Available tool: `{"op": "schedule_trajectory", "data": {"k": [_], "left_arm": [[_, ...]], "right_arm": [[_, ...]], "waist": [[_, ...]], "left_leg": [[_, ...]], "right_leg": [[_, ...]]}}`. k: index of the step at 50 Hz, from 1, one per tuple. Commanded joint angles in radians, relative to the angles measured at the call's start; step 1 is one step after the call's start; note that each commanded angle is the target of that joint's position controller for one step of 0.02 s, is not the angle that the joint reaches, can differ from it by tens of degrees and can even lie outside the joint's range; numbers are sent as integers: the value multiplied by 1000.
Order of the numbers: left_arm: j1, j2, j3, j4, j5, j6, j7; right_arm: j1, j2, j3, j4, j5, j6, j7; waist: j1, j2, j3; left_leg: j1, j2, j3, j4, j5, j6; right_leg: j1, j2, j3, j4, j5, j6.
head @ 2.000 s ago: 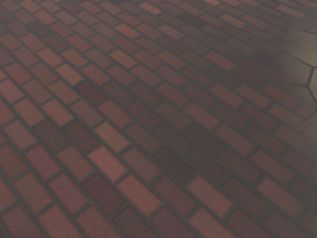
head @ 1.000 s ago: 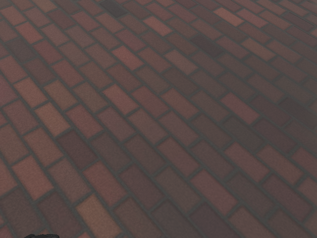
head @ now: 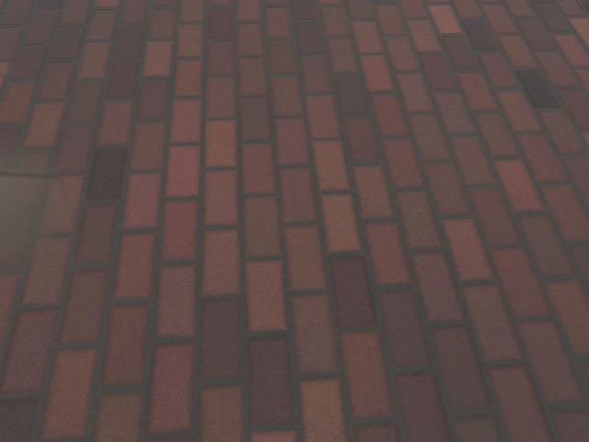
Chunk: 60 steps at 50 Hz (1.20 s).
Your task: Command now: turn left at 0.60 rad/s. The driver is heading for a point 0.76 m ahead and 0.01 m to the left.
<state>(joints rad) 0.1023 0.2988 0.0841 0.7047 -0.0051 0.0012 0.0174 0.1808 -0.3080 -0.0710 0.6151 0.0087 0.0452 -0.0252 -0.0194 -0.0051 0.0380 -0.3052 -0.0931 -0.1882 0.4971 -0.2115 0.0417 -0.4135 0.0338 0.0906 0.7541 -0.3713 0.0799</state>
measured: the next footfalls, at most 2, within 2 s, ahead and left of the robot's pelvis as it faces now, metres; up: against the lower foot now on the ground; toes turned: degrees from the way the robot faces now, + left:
right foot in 0.10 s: +0.05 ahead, -0.13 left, +0.00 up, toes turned +9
left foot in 0.52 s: +0.18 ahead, +0.17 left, +0.00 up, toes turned +9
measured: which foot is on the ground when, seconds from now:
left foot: down 0.00-0.10, up 0.12-0.50, down 0.52-1.00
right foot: up 0.00-0.08, down 0.10-0.54, up 0.56-1.00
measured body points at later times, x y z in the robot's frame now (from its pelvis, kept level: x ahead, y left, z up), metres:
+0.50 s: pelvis +0.10 +0.03 +0.00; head +0.12 +0.03 +0.45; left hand +0.05 +0.31 -0.12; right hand +0.34 -0.18 -0.08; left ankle +0.15 +0.16 -0.73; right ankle +0.02 -0.14 -0.74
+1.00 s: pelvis +0.34 +0.07 -0.02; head +0.38 +0.06 +0.43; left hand +0.58 +0.28 -0.10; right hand +0.32 -0.22 -0.15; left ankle +0.15 +0.16 -0.74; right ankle +0.50 -0.03 -0.73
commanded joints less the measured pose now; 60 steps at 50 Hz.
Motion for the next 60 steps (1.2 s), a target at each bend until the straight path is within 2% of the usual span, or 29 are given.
{"op": "schedule_trajectory", "data": {"k": [1, 4, 5, 6, 7, 8, 11, 18, 21, 25, 26, 27, 28, 29, 31, 33, 39, 46, 48, 50, 51, 52, 53, 54, 55, 56, 57, 58, 60], "left_arm": [[-15, 93, 25, -77, -6, -28, -11], [79, 97, 34, -49, -7, -37, -16], [137, 142, 41, -47, 9, -36, -10], [181, 221, 54, -34, 35, -37, -17], [138, 201, 51, -48, 40, -53, -19], [92, 149, 35, -56, 24, -61, -11], [117, 103, 13, -35, 1, -66, 5], [225, 156, 21, 4, -9, -71, -2], [262, 181, 24, 22, -20, -68, -15], [259, 159, 11, 37, -27, -58, -21], [250, 110, -8, 32, -16, -63, -23], [265, 16, -40, -23, 1, -79, -22], [242, 74, -26, -29, -21, -94, -14], [219, 136, -6, -32, -43, -98, -18], [179, 120, -6, -24, -34, -91, -25], [191, 94, -4, -9, -28, -71, -31], [114, 47, -15, -35, -19, -54, -35], [-109, 16, -38, -137, -18, -66, -87], [-98, 43, -27, -156, -18, -64, -97], [27, 97, 1, -142, -19, -53, -94], [176, 147, 28, -113, -21, -49, -82], [326, 211, 55, -84, -21, -35, -60], [291, 299, 63, -95, -24, -43, -54], [329, 211, 43, -111, -19, -50, -50], [287, 177, 31, -104, -10, -58, -49], [221, 162, 26, -108, -13, -64, -48], [161, 139, 19, -120, -11, -65, -48], [128, 122, 12, -134, 4, -68, -43], [105, 112, 9, -128, 1, -72, -38]], "right_arm": [[-31, -181, -55, -71, 7, -5, 3], [-57, -147, -42, -75, 25, 0, -3], [-13, -77, -20, -70, 11, -3, -2], [-16, -84, -25, -97, 17, -16, -5], [-37, -140, -40, -100, 3, -35, -7], [-24, -166, -49, -78, 1, -41, -4], [3, -110, -38, -33, -7, -54, 8], [-140, -25, 4, -64, 5, -104, 34], [-147, -43, 3, -63, 15, -112, 47], [32, -99, -25, -9, 23, -116, 45], [169, -143, -45, 19, 21, -115, 35], [288, -256, -68, 27, -7, -109, 25], [326, -225, -61, 40, -10, -116, 33], [267, -162, -36, 43, -7, -123, 38], [158, -89, -13, 39, -9, -130, 41], [102, -62, -6, 42, -19, -141, 40], [100, -78, -14, 89, -22, -163, 28], [192, -130, -24, 163, 0, -132, 11], [185, -159, -31, 164, 1, -113, 3], [177, -190, -39, 157, -1, -93, -9], [160, -193, -38, 149, 3, -88, -14], [169, -170, -26, 129, -7, -97, -17], [299, -9, 26, 84, -36, -126, 11], [182, -105, 11, 74, -4, -166, 29], [72, -143, 0, 30, 33, -185, 37], [46, -125, 8, 19, 23, -195, 31], [44, -123, 4, 27, 0, -194, 24], [69, -129, -1, 31, -11, -183, 24], [106, -114, 1, 44, -22, -159, 23]], "waist": [[-1, 172, -119], [59, 128, -140], [55, -26, -181], [48, -221, -102], [43, -204, -30], [23, -171, 8], [35, -132, 16], [106, -146, 25], [111, -152, 30], [-8, -108, -29], [-79, -45, -121], [-99, 227, -249], [-117, 246, -259], [-93, 188, -143], [-46, 134, -33], [-5, 142, 5], [5, 74, 39], [-61, 38, 91], [-30, 69, 40], [50, 112, -66], [135, 98, -145], [202, 10, -240], [58, -245, -343], [147, -126, -443], [149, -78, -274], [98, 19, -169], [55, 46, -107], [20, 16, -91], [-10, -6, -75]], "left_leg": [[147, 248, -340, -96, 273, 181], [1, 154, -318, -59, -124, 107], [-139, 69, -197, 137, -379, 46], [-367, -71, -9, 339, -429, 5], [-426, 18, -29, 493, -356, -18], [-435, 42, -21, 544, -276, -30], [-447, 63, 31, 591, -117, -72], [-297, 128, 182, 236, 18, -90], [-176, 113, 208, 118, -4, -70], [163, 75, 230, -41, 38, 4], [362, 149, 140, -59, 22, 39], [650, 422, -270, -124, -125, 166], [596, 495, -515, -238, -290, 241], [512, 476, -402, -250, -341, 214], [359, 385, -190, -294, -216, 164], [249, 333, -40, -340, -27, 134], [216, 304, 199, -378, 278, 125], [373, 352, 321, -333, 459, 90], [436, 359, 350, -223, 782, 73], [461, 354, 367, -1, 1083, 56], [369, 330, 383, 202, 1064, 35], [126, 285, 375, 493, 742, 2], [-339, 62, 275, 869, -334, -60], [-431, 56, 64, 957, -366, -45], [-492, 104, 62, 915, -264, -27], [-467, 146, 73, 819, -183, -22], [-417, 173, 84, 737, -149, -32], [-349, 191, 78, 707, -122, -43], [-301, 206, 101, 637, -98, -79]], "right_leg": [[16, 16, 2, -111, -9, -14], [274, -16, -15, -385, 170, -67], [424, -210, 166, -435, 60, -138], [411, -366, 461, -532, -151, -275], [325, -418, 560, -574, -302, -342], [302, -373, 479, -579, -322, -315], [343, -274, 300, -590, -178, -252], [301, -240, 111, -613, 89, -263], [263, -266, 100, -591, 101, -273], [184, -254, 60, -428, 262, -224], [106, -188, -20, -204, 307, -176], [-218, -58, -131, 191, 53, -90], [-347, -27, -19, 389, -187, -83], [-412, -83, 22, 468, -123, -102], [-397, -137, 6, 426, 39, -111], [-319, -157, 13, 388, 142, -98], [-330, -117, 23, 164, 384, -61], [-306, -90, -111, -133, 423, -127], [-237, -41, -166, -146, 326, -163], [-61, 29, -210, -131, 223, -208], [166, 59, -200, -184, 260, -246], [485, -41, -18, -208, 266, -299], [839, -317, 565, -269, 104, -503], [863, -355, 746, -413, -5, -516], [740, -325, 595, -454, 55, -454], [578, -281, 480, -463, 164, -422], [448, -241, 392, -473, 285, -402], [357, -215, 343, -495, 373, -401], [258, -194, 276, -528, 464, -405]]}}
